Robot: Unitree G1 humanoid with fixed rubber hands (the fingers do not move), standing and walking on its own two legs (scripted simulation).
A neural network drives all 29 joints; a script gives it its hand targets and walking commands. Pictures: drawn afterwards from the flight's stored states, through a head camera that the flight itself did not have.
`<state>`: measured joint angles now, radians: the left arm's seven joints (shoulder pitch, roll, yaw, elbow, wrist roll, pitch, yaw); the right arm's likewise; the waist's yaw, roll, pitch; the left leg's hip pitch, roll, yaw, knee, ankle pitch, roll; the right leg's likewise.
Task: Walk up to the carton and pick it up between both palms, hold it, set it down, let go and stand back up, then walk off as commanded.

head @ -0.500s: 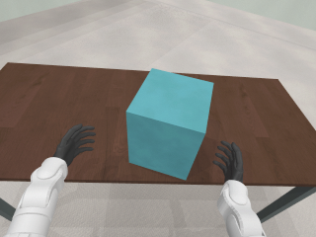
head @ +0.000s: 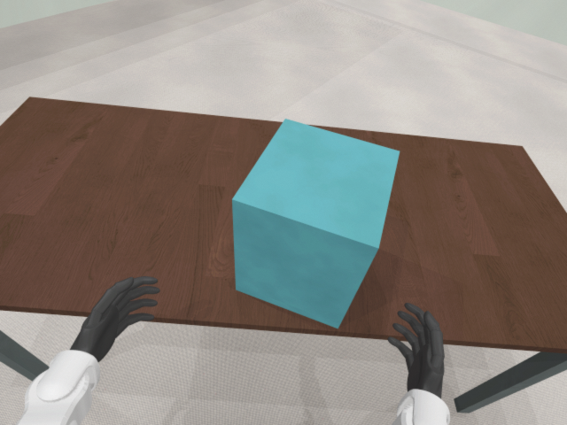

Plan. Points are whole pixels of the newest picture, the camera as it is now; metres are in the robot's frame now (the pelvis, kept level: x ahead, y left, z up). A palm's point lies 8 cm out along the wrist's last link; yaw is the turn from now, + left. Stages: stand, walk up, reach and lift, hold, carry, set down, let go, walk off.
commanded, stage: set down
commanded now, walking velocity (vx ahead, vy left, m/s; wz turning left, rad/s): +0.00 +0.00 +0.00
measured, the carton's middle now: (312, 225) +0.44 -0.04 +0.00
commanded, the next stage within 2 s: let go in 1.42 s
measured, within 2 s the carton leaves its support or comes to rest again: neither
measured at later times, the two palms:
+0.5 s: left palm (86, 391) +0.18 +0.26 -0.02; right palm (423, 399) +0.17 -0.17 -0.02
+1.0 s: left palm (119, 402) +0.17 +0.22 -0.04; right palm (445, 400) +0.17 -0.21 -0.04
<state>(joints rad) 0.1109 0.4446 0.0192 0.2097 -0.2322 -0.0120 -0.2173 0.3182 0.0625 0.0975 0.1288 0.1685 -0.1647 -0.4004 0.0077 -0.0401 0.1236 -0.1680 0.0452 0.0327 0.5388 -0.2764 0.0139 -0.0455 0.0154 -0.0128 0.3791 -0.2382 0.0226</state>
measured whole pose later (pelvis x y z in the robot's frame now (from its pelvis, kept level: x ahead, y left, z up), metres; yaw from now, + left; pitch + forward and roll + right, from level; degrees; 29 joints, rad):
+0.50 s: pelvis +0.00 -0.01 +0.00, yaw +0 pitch -8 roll -2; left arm 0.27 0.43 0.00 0.25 -0.22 -0.05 -0.19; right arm 0.35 0.05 0.06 0.31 0.13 -0.25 -0.29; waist 0.05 -0.03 0.14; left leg -0.09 0.04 0.04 0.52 -0.28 0.01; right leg 0.01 0.01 -0.01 0.40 -0.26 0.02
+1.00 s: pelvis +0.00 -0.03 +0.00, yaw +0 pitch -8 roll +0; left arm 0.20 0.33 0.00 0.44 -0.14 0.02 -0.13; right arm 0.27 -0.04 0.01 0.45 0.06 -0.16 -0.17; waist 0.03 -0.02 0.11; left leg -0.06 0.04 0.03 0.43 -0.23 -0.02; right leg 0.01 0.01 -0.02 0.38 -0.26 -0.01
